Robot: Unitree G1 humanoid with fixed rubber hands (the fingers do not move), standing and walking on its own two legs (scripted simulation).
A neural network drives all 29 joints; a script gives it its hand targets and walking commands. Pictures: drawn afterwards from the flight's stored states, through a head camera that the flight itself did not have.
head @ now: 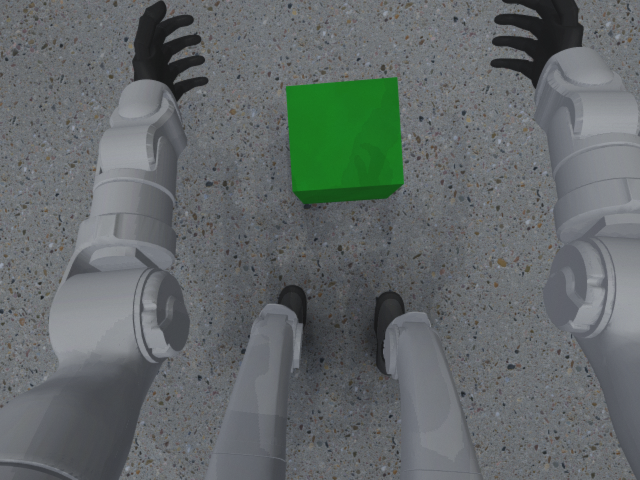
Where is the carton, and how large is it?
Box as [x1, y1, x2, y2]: [286, 77, 403, 203]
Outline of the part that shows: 396,77 286,86 292,189 293,192 303,203 386,198 403,183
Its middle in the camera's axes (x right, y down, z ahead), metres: +0.05 -0.20 +0.85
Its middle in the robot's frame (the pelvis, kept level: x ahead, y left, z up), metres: +0.55 +0.02 -0.53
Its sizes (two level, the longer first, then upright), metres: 0.210 0.200 0.250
